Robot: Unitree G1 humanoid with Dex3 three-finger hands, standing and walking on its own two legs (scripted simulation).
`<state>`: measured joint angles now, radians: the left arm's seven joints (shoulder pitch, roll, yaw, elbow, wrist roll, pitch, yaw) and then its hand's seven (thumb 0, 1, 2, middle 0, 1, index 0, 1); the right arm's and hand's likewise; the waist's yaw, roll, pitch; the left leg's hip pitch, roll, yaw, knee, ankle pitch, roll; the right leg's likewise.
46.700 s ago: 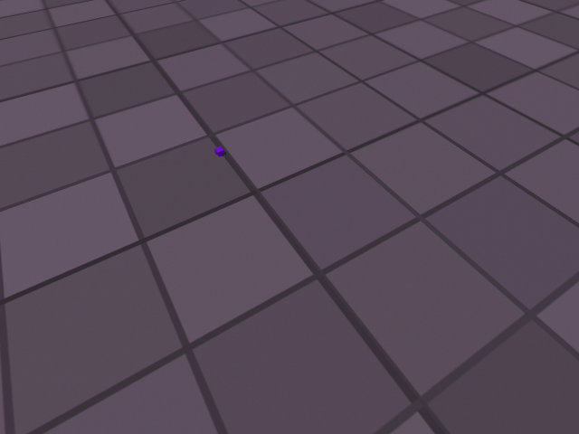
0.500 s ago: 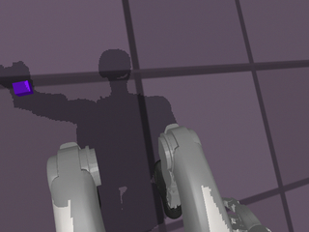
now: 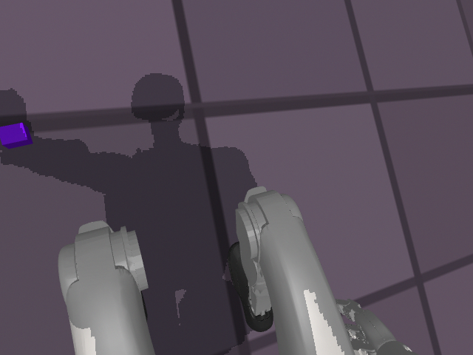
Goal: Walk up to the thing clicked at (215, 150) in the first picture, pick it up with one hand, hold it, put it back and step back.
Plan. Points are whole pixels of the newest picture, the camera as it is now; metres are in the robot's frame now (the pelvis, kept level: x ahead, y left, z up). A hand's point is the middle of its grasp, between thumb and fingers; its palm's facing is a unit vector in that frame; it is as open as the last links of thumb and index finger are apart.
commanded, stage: rise first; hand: left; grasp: from above
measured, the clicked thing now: (15, 135) +0.50 +0.32 -0.31
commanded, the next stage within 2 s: approach in 0.90 s
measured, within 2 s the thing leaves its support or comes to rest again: neither
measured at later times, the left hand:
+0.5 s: hand out of the picture +0.45 +0.37 -0.18, palm faces -0.42 -0.12 -0.90, open 11.8 cm
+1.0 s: hand out of the picture +0.45 +0.37 -0.17, palm faces -0.44 -0.11 -0.89, open 11.9 cm
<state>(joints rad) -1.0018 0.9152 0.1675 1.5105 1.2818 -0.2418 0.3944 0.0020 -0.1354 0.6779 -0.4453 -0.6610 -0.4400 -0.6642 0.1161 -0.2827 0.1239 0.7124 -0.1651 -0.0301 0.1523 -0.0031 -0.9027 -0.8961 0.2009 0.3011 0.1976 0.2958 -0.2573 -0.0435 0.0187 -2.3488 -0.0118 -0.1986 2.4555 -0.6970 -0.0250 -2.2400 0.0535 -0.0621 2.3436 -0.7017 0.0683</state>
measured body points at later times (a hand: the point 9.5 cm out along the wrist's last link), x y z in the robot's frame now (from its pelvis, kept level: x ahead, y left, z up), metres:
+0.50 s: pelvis +0.00 +0.00 +0.00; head +0.26 +0.10 +0.36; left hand +0.47 +0.37 -0.13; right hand +0.06 -0.27 -0.09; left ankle +0.07 +0.13 -0.29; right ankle +0.10 -0.14 -0.29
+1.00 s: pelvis +0.00 +0.00 +0.00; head +0.25 +0.10 +0.36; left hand +0.47 +0.37 -0.12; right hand +0.06 -0.27 -0.09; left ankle +0.07 +0.13 -0.29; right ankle +0.10 -0.14 -0.29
